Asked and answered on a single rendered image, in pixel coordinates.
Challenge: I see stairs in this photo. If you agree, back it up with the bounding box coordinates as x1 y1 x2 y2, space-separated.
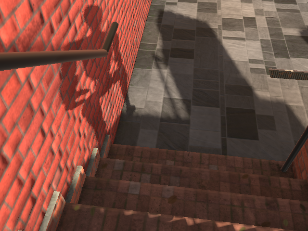
56 144 308 231

